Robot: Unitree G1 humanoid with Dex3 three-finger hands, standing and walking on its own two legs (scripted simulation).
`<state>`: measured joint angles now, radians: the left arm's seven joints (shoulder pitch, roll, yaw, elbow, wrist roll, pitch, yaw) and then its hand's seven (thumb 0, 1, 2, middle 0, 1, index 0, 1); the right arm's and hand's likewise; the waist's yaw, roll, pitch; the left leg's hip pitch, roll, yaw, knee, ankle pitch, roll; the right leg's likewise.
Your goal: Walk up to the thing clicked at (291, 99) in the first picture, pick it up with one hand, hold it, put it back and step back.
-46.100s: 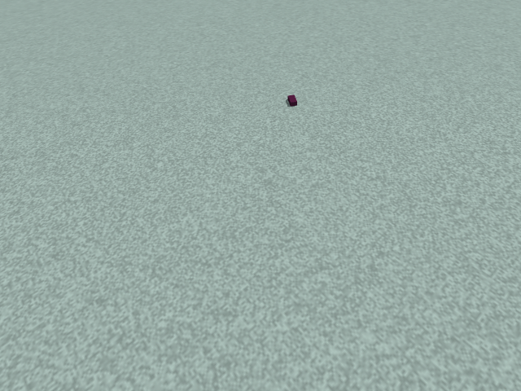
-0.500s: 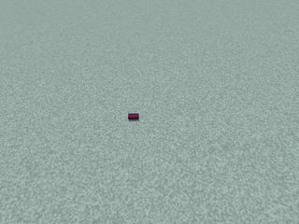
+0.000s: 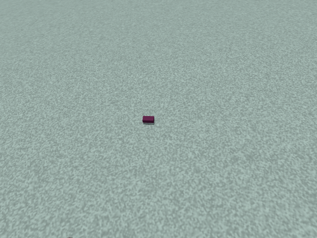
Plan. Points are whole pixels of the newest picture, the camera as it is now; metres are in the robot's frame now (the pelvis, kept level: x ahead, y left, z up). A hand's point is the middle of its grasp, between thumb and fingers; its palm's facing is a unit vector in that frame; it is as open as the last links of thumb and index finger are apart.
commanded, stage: step back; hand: left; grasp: from above
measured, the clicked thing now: (148, 119) +1.07 +0.17 -0.74
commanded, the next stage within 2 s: stand in 0.16 s
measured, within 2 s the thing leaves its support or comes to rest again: neither
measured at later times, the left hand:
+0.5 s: hand out of the picture +0.12 +0.25 -0.13, palm faces -0.04 -0.95 -0.32, open 7.4 cm
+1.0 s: hand out of the picture +0.07 +0.24 -0.13, palm faces -0.06 -0.93 -0.35, open 7.4 cm
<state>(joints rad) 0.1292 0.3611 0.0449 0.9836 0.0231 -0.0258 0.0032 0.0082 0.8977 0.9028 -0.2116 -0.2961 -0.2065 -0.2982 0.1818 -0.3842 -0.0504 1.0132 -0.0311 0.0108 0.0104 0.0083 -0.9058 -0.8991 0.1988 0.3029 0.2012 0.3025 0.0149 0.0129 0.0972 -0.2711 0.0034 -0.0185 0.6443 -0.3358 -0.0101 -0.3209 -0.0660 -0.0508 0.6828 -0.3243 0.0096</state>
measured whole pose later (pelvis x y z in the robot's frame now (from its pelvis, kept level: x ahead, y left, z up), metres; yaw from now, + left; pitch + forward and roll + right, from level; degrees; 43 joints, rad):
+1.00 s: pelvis -0.01 -0.01 +0.03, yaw -1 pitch -3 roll +0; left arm 0.11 0.36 0.00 1.14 0.01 -0.01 -0.01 0.01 0.90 0.90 -0.21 -0.30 -0.20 -0.30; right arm 0.15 -0.35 -0.01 1.15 -0.02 0.00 0.03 0.01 -0.91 -0.90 0.20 0.30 0.20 0.30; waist 0.00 0.01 0.07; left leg -0.12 0.05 -0.01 0.33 -0.17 -0.04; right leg -0.16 -0.01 -0.03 0.34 -0.14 -0.01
